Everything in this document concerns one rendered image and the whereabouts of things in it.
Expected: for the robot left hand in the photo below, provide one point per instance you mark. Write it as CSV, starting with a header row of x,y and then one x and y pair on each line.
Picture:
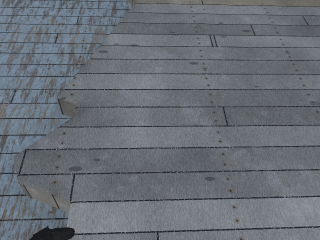
x,y
63,233

